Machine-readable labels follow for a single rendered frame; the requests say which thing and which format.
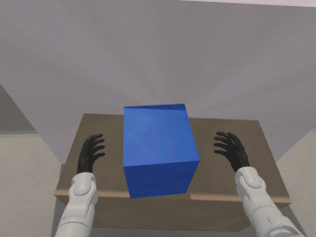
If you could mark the right robot hand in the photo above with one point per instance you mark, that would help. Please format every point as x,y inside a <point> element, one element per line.
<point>235,151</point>

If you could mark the pedestal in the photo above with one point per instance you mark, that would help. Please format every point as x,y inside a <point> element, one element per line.
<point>211,202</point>

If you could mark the robot left forearm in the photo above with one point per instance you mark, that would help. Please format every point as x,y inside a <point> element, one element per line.
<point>78,215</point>

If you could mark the carton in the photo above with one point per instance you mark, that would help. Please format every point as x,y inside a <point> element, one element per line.
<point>160,155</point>

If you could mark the left robot hand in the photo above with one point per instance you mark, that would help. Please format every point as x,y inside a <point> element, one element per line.
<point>87,158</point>

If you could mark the robot right forearm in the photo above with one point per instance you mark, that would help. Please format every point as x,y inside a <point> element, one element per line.
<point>259,207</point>

